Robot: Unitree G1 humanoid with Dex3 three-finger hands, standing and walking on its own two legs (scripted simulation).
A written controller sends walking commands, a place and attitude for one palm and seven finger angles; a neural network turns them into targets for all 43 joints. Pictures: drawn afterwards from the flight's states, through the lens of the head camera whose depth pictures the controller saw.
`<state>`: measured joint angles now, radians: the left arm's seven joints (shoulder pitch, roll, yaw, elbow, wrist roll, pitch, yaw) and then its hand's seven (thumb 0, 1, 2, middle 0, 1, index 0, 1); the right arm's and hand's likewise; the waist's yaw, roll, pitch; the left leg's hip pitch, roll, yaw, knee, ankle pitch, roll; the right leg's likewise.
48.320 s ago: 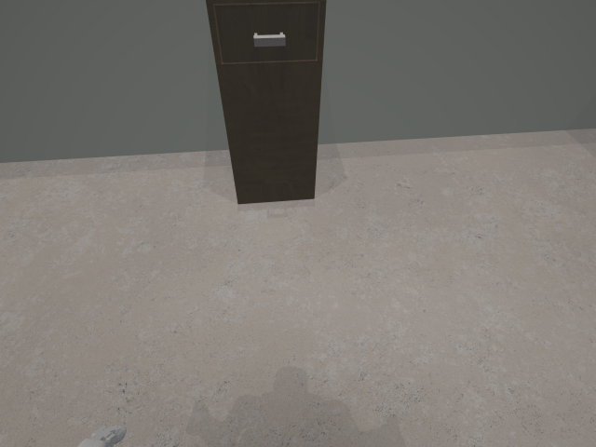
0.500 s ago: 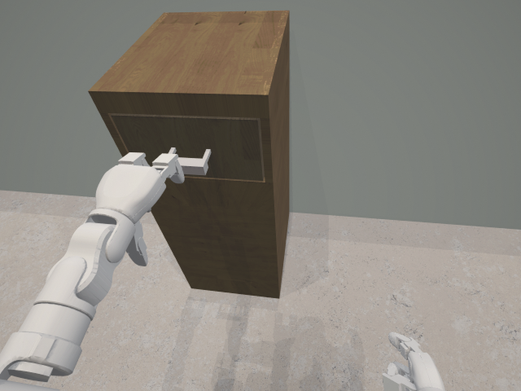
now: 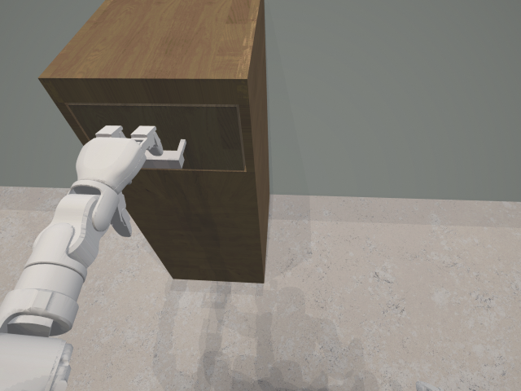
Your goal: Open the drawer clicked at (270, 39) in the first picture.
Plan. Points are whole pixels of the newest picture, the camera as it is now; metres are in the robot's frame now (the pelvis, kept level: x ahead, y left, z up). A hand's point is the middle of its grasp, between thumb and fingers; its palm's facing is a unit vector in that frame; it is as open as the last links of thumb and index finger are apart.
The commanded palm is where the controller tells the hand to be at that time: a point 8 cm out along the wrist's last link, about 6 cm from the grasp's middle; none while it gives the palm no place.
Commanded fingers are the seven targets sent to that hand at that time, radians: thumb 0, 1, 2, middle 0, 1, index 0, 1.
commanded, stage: move the hooked fingers above the handle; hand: left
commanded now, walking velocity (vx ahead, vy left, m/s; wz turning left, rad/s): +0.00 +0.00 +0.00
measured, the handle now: (160, 151) +0.55 +0.25 +0.01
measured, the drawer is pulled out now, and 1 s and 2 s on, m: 0.00 0.00 0.00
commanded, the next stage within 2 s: none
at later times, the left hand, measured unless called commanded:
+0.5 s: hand (142, 156) +0.47 +0.24 +0.08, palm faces -0.01 +0.01 -1.00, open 13.8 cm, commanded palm +0.45 +0.25 +0.13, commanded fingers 0.00 -0.50 0.30 -0.30 -1.20 -0.30 -1.20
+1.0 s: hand (142, 150) +0.49 +0.25 +0.07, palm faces -0.03 +0.02 -1.00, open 13.7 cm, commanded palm +0.47 +0.25 +0.13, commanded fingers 0.00 -0.50 0.30 -0.30 -1.20 -0.30 -1.20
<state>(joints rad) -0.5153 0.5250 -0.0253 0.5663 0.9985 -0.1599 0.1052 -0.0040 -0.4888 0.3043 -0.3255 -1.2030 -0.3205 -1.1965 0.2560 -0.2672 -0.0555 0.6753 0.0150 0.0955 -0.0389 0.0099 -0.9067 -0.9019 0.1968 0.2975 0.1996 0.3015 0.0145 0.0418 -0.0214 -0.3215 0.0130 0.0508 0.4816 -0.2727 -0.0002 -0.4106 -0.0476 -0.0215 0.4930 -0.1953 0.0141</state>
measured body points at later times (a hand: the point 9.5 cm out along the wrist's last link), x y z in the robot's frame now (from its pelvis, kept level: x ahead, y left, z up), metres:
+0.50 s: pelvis +0.02 +0.00 -0.01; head +0.09 -0.02 +0.43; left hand +0.47 +0.24 +0.13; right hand +0.09 -0.27 -0.15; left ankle -0.02 +0.12 -0.74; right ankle +0.03 -0.13 -0.74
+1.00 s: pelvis +0.01 +0.00 -0.01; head +0.09 -0.02 +0.43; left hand +0.49 +0.25 +0.13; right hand +0.03 -0.28 -0.15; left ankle -0.02 +0.12 -0.74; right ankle +0.03 -0.13 -0.74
